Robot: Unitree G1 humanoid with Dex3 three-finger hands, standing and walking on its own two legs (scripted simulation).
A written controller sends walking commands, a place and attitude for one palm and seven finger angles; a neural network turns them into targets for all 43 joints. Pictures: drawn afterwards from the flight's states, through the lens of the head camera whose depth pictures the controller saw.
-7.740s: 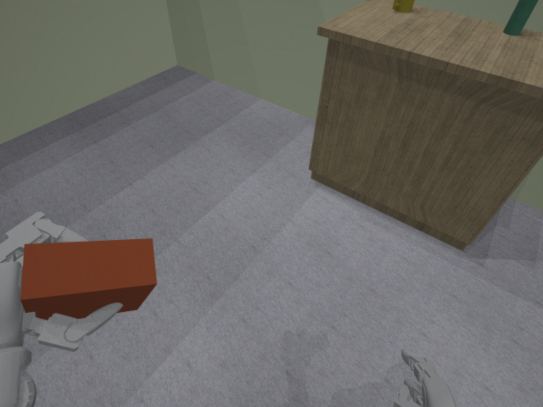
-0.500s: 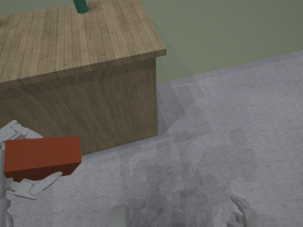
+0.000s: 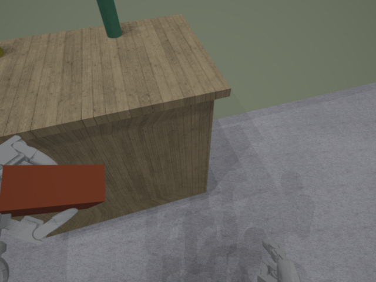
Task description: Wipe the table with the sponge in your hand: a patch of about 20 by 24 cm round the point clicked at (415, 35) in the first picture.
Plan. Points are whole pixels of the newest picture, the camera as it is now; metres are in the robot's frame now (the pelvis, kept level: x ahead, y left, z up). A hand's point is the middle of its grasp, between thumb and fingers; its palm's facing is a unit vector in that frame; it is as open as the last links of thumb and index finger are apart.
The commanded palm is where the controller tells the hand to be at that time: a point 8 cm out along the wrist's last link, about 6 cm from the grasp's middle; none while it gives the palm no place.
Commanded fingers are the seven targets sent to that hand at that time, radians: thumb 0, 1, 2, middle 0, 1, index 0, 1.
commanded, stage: take the last steps up to it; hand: left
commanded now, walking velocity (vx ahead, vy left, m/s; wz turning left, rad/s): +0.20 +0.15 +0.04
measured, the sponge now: (68, 190) +0.22 +0.19 +0.17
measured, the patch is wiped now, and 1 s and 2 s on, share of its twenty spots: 0.00 0.00 0.00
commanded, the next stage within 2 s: come to a stop and stand still in 0.56 s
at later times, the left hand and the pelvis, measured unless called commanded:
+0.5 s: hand (13, 151) +0.28 +0.30 +0.19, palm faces +0.40 -0.79 -0.47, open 9.7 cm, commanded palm +0.22 +0.34 +0.19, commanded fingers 0.00 0.10 1.30 -1.20 -1.60 -1.20 -1.60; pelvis +0.06 +0.06 +0.00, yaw +1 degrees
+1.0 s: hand (13, 147) +0.30 +0.33 +0.16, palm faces +0.38 -0.79 -0.48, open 9.7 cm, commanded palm +0.23 +0.36 +0.19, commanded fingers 0.00 0.10 1.30 -1.20 -1.60 -1.20 -1.60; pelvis +0.08 +0.08 +0.00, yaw +1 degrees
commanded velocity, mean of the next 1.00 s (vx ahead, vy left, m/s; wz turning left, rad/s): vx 0.09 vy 0.09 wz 0.00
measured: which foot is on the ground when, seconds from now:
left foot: down 0.00-0.04, up 0.06-0.42, down 0.44-0.74, up 0.76-1.00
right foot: up 0.00-0.00, down 0.02-0.44, up 0.46-0.70, down 0.72-1.00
